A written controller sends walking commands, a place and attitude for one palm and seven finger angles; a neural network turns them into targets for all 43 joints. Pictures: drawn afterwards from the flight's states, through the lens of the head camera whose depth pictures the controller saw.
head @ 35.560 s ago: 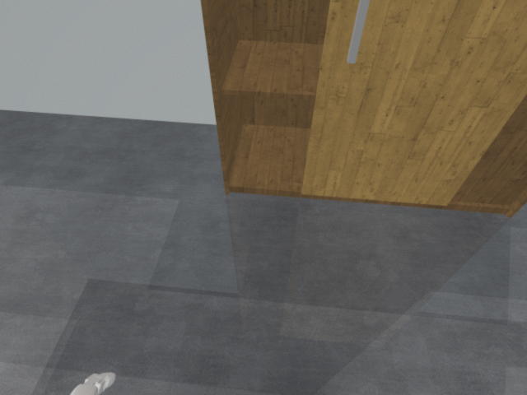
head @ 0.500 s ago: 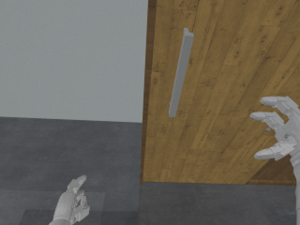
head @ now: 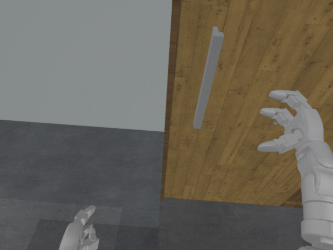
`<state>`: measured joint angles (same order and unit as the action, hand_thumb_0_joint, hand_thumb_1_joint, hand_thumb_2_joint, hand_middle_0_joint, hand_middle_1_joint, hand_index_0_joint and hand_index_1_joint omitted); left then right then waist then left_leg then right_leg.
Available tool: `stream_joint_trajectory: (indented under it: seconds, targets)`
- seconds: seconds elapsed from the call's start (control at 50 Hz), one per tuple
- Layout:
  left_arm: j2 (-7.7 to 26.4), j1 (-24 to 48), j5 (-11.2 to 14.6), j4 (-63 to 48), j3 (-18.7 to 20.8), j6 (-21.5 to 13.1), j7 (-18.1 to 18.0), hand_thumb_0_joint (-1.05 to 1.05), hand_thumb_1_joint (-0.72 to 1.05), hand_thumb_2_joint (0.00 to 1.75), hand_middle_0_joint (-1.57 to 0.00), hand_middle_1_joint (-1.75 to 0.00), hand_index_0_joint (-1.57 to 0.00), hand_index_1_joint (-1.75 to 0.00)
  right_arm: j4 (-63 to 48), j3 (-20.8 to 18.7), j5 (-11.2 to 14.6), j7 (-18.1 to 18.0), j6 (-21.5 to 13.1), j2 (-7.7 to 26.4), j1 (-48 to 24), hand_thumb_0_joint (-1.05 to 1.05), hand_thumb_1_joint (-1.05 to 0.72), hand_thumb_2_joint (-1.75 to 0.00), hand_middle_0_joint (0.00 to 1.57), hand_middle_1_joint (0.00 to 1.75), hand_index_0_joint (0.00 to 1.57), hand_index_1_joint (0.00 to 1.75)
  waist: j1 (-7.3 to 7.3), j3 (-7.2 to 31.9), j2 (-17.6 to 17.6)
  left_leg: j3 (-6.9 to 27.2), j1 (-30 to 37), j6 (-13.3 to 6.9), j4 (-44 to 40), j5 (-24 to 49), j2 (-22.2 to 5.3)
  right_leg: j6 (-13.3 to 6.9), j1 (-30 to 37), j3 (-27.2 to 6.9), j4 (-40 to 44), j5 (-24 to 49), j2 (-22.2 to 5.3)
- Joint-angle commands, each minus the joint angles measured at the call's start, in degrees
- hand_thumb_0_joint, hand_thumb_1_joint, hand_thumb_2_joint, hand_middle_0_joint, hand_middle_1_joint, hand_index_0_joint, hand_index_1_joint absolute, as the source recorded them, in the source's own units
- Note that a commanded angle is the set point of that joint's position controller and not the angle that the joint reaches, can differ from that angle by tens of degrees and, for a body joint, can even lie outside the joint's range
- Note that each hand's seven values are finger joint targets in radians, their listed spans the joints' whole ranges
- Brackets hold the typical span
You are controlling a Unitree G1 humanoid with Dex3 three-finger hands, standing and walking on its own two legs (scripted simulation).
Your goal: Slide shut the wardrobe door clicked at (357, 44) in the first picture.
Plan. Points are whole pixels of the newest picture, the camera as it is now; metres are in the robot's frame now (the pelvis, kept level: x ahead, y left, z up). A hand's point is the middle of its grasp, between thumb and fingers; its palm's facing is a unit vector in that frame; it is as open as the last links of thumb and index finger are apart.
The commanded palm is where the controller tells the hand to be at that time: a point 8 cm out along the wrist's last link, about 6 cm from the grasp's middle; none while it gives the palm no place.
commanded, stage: move the hooked fingers beside the handle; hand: right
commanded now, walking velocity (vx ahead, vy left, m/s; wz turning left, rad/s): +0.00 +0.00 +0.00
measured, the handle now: (204, 84) +0.53 -0.07 +0.14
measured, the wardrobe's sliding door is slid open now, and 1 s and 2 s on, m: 0.00 0.00 0.00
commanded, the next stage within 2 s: feel for the door with the fingertips in 1.58 s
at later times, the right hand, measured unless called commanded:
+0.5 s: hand (247, 105) +0.43 -0.16 +0.16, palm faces +0.02 +1.00 +0.00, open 14.0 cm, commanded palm +0.40 -0.21 +0.16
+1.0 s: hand (233, 96) +0.47 -0.14 +0.15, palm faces +0.03 +1.00 +0.01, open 14.0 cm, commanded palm +0.43 -0.19 +0.16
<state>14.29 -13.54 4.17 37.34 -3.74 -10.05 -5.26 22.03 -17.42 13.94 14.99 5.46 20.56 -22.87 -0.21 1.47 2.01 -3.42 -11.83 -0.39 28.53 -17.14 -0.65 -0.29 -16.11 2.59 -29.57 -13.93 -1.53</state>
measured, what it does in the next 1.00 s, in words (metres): stands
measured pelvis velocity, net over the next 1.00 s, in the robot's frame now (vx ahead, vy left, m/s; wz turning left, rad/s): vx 0.01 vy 0.00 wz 0.04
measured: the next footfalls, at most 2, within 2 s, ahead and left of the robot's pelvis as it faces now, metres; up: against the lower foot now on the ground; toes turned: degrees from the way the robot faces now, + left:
none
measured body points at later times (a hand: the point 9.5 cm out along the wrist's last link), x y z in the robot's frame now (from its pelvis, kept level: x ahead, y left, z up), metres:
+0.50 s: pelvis +0.01 +0.00 +0.00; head +0.02 +0.01 +0.45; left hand +0.12 +0.25 -0.11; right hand +0.42 -0.22 +0.16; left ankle -0.02 +0.11 -0.74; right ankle +0.02 -0.12 -0.74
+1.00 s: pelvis +0.01 +0.00 +0.00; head +0.03 +0.01 +0.45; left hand +0.06 +0.27 -0.12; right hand +0.46 -0.19 +0.15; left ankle -0.02 +0.11 -0.74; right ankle +0.02 -0.12 -0.74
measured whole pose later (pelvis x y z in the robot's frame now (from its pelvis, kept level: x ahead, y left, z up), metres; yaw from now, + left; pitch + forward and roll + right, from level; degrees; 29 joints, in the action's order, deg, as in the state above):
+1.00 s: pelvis +0.01 +0.00 +0.00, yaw +2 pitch +5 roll +0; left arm 14.9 -20.0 2.7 39.8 -1.0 -3.2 -2.0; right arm 51.2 -16.4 7.6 5.7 -6.4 18.0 -44.3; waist -4.4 2.8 1.8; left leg -1.7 -18.2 -0.8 30.8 -17.7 0.4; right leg 0.0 -21.6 4.1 -31.5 -15.1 -2.8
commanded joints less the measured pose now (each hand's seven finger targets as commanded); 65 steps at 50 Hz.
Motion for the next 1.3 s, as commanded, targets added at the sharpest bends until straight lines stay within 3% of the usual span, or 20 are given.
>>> stream_joint_trajectory:
  seconds: [0.0,0.06,0.12,0.18,0.28,0.32,0.36,0.48,0.52,0.6,0.62,0.72,0.74,0.84,0.9,1.06,1.12,1.16,1.2,1.28]
  targets:
    - [7.2,4.7,0.1,-8.4,3.3,-2.6,-0.5,0.00,0.90,0.90,-0.20,-0.30,-0.20,-0.30,-12.2,-2.2,0.3,-0.8,-4.6,11.9,-24.0,0.00,0.50,-0.30,0.30,1.20,0.30,1.20,-0.18,15.5,2.0,0.8,-1.8,-0.8,-3.2,17.2,1.1,-1.2,12.1,-2.8,2.4,13.7,1.1]
    - [7.4,4.0,0.1,-7.7,3.5,-1.9,-0.5,0.00,0.90,0.90,-0.20,-0.30,-0.20,-0.30,-10.3,-0.2,0.0,-1.7,-4.5,10.2,-27.0,0.00,0.50,-0.30,0.30,1.20,0.30,1.20,-1.14,14.3,0.7,0.8,-3.1,-0.6,-3.6,16.0,1.2,-1.3,11.7,-3.0,2.4,12.4,0.9]
    - [7.8,3.1,-0.1,-6.9,3.7,-1.2,-0.5,0.00,0.90,0.90,-0.20,-0.30,-0.20,-0.30,-7.7,-1.9,-0.3,-3.0,-4.7,12.2,-28.0,0.00,0.50,-0.30,0.30,1.20,0.30,1.20,-0.80,14.5,-2.0,1.0,-2.2,-0.7,-3.8,15.5,1.3,-1.4,10.7,-3.0,2.3,11.9,0.8]
    - [7.5,2.6,0.0,-6.6,3.8,-0.6,-0.4,0.00,0.90,0.90,-0.20,-0.30,-0.20,-0.30,-6.6,-0.2,-1.1,-3.9,-5.4,10.8,-32.5,0.00,0.50,-0.30,0.30,1.20,0.30,1.20,-1.72,15.3,0.0,1.2,-3.1,-0.6,-3.5,16.3,1.3,-1.4,11.6,-2.8,2.1,12.7,0.9]
    - [7.4,1.3,-0.4,-6.2,4.2,0.0,0.2,0.00,0.90,0.90,-0.20,-0.30,-0.20,-0.30,-4.4,-0.5,-1.7,-5.2,-6.9,10.4,-33.4,0.00,0.50,-0.30,0.30,1.20,0.30,1.20,-1.13,18.5,1.0,1.4,-1.3,-0.8,-2.7,20.3,1.3,-1.3,12.5,-2.6,1.4,16.4,1.0]
    - [7.8,0.6,-0.4,-5.6,4.3,0.7,0.3,0.00,0.90,0.90,-0.20,-0.30,-0.20,-0.30,-1.1,-0.9,-1.9,-5.6,-7.0,10.8,-32.6,0.00,0.50,-0.30,0.30,1.20,0.30,1.20,-1.30,17.1,-3.3,1.4,-0.9,-0.5,-3.0,20.3,1.4,-1.6,10.6,-2.3,1.3,15.7,0.8]
    - [7.5,0.5,-0.3,-5.6,4.2,1.1,0.5,0.00,0.90,0.90,-0.20,-0.30,-0.20,-0.30,0.2,0.7,-2.3,-5.9,-7.2,9.4,-35.5,0.00,0.50,-0.30,0.30,1.20,0.30,1.20,-1.76,15.1,-0.6,1.4,-2.3,-0.6,-3.0,19.7,1.3,-1.4,10.0,-2.0,1.6,14.5,0.9]
    - [7.4,-0.6,-0.5,-5.8,4.8,1.8,1.1,0.00,0.90,0.90,-0.20,-0.30,-0.20,-0.30,-0.5,1.4,-2.8,-7.0,-9.4,8.0,-38.0,0.00,0.50,-0.30,0.30,1.20,0.30,1.20,-1.77,19.2,0.4,1.7,-1.0,-0.6,-2.2,22.7,1.5,-1.4,11.5,-1.5,0.7,17.4,0.9]
    - [7.7,-1.6,-0.6,-4.7,4.9,2.1,1.2,0.00,0.90,0.90,-0.20,-0.30,-0.20,-0.30,3.3,1.5,-2.9,-7.4,-9.5,7.8,-38.5,0.00,0.50,-0.30,0.30,1.20,0.30,1.20,-2.38,17.2,-3.0,1.6,-1.7,-0.5,-2.5,22.2,1.7,-1.7,9.9,-1.6,0.6,16.5,0.8]
    - [7.7,-2.5,-0.7,-4.1,4.9,2.8,1.3,0.00,0.90,0.90,-0.20,-0.30,-0.20,-0.30,6.7,1.9,-3.8,-8.4,-10.3,7.6,-43.7,0.00,0.50,-0.30,0.30,1.20,0.30,1.20,-3.18,16.5,-1.7,2.0,-3.0,-0.3,-2.5,20.7,1.5,-1.8,8.7,-1.2,0.7,14.1,1.2]
    - [8.0,-3.1,-0.9,-3.7,5.2,3.0,1.2,0.00,0.90,0.90,-0.20,-0.30,-0.20,-0.30,8.3,0.3,-4.1,-8.9,-10.7,9.6,-44.2,0.00,0.50,-0.30,0.30,1.20,0.30,1.20,-3.20,16.7,-4.0,2.1,-2.6,-0.2,-2.5,20.7,1.6,-2.0,8.1,-1.3,0.3,13.9,1.0]
    - [7.9,-4.7,-1.2,-3.1,5.3,3.2,1.6,0.00,0.90,0.90,-0.20,-0.30,-0.20,-0.30,10.6,0.8,-4.9,-9.3,-14.1,9.8,-50.0,0.00,0.50,-0.30,0.30,1.20,0.30,1.20,-3.63,19.9,-1.1,2.5,-2.6,-0.4,-1.5,21.1,1.6,-1.8,8.6,-1.3,-0.5,14.4,1.3]
    - [7.6,-4.7,-1.2,-3.2,5.3,3.1,1.9,0.00,0.90,0.90,-0.20,-0.30,-0.20,-0.30,11.5,2.2,-5.0,-9.2,-14.6,7.8,-50.6,0.00,0.50,-0.30,0.30,1.20,0.30,1.20,-3.89,20.2,-0.5,2.4,-3.1,-0.5,-1.3,21.5,1.7,-1.8,9.1,-1.3,-0.5,14.7,1.3]
    - [8.3,-6.1,-1.3,-3.0,5.4,3.6,2.4,0.00,0.90,0.90,-0.20,-0.30,-0.20,-0.30,19.2,0.1,-5.2,-9.5,-15.0,8.9,-46.5,0.00,0.50,-0.30,0.30,1.20,0.30,1.20,-3.20,18.0,-4.4,2.4,-3.3,-0.2,-1.2,20.6,1.8,-1.9,5.2,-0.9,-0.5,12.5,1.3]
    - [8.5,-6.7,-1.5,-3.5,5.6,4.1,2.4,0.00,0.90,0.90,-0.20,-0.30,-0.20,-0.30,17.9,-2.4,-5.7,-9.5,-16.0,12.5,-46.9,0.00,0.50,-0.30,0.30,1.20,0.30,1.20,-2.41,19.6,-3.2,2.8,-1.7,-0.3,-0.7,22.0,1.7,-2.0,4.5,-0.4,-0.5,13.3,1.4]
    - [7.8,-5.9,-1.2,-4.5,6.1,4.2,2.7,0.00,0.90,0.90,-0.20,-0.30,-0.20,-0.30,9.4,0.7,-4.9,-8.9,-17.0,8.3,-45.7,0.00,0.50,-0.30,0.30,1.20,0.30,1.20,-2.97,22.3,0.4,2.4,-1.8,-0.5,-0.7,24.3,2.3,-1.9,9.2,-0.4,-0.8,16.8,1.0]
    - [8.2,-6.1,-1.0,-3.6,6.0,4.4,2.5,0.00,0.90,0.90,-0.20,-0.30,-0.20,-0.30,12.9,1.6,-4.5,-8.8,-14.9,7.4,-44.7,0.00,0.50,-0.30,0.30,1.20,0.30,1.20,-3.89,17.0,-4.6,2.1,-3.4,-0.2,-2.0,21.7,2.4,-2.2,6.4,-0.5,-0.5,13.6,0.8]
    - [8.1,-5.7,-1.0,-3.8,5.8,4.5,2.4,0.00,0.90,0.90,-0.20,-0.30,-0.20,-0.30,10.7,1.5,-4.9,-9.2,-14.6,8.1,-47.3,0.00,0.50,-0.30,0.30,1.20,0.30,1.20,-3.66,18.4,-0.1,2.1,-3.9,-0.4,-1.6,20.4,2.2,-2.0,7.4,-0.7,-0.1,13.2,1.0]
    - [7.6,-5.4,-1.0,-4.0,5.8,4.2,2.6,0.00,0.90,0.90,-0.20,-0.30,-0.20,-0.30,9.3,3.6,-5.0,-9.6,-14.8,5.3,-47.5,0.00,0.50,-0.30,0.30,1.20,0.30,1.20,-3.82,19.4,1.6,1.7,-5.3,-0.6,-1.5,19.5,2.3,-1.7,9.7,-1.1,-0.4,14.1,0.8]
    - [7.8,-5.2,-1.2,-3.4,5.7,3.9,2.6,0.00,0.90,0.90,-0.20,-0.30,-0.20,-0.30,10.9,3.3,-4.7,-10.7,-14.9,5.1,-49.3,0.00,0.50,-0.30,0.30,1.20,0.30,1.20,-4.20,18.8,-1.1,1.6,-5.7,-0.5,-1.6,18.4,2.4,-1.7,9.4,-1.5,-0.3,13.1,0.6]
